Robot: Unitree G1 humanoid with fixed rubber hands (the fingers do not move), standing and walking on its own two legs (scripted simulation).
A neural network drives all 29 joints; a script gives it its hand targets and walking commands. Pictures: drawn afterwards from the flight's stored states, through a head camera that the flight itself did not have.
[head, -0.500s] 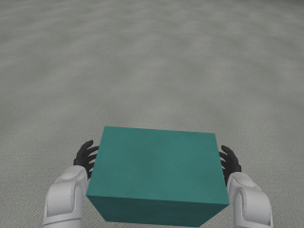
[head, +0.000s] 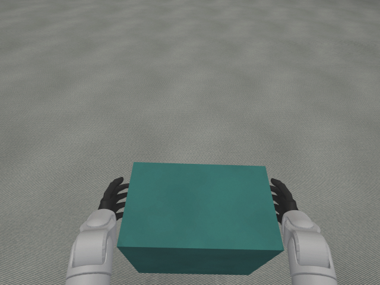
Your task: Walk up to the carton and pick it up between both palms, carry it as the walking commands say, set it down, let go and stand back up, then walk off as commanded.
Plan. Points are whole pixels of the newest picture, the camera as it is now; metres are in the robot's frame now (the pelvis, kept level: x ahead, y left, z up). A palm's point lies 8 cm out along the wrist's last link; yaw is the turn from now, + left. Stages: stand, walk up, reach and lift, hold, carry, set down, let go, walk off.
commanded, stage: hold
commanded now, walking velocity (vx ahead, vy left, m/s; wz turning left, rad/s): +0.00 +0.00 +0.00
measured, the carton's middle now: (196, 224) +0.29 -0.01 -0.03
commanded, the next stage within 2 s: set down in 0.36 s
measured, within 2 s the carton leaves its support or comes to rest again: neither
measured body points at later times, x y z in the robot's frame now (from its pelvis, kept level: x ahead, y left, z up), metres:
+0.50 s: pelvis +0.02 -0.01 +0.00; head -0.02 +0.00 +0.45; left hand +0.31 +0.19 +0.02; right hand +0.32 -0.19 +0.03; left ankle +0.04 +0.10 -0.75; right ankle +0.01 -0.13 -0.75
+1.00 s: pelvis +0.01 -0.01 -0.01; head +0.09 -0.02 +0.43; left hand +0.30 +0.19 -0.05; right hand +0.32 -0.19 -0.06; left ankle +0.04 +0.10 -0.75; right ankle +0.01 -0.13 -0.75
